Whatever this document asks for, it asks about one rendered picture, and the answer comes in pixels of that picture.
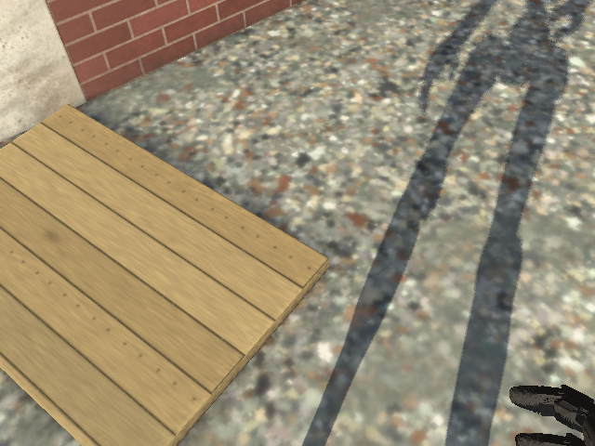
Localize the robot right hand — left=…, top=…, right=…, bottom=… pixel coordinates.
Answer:
left=509, top=385, right=595, bottom=446

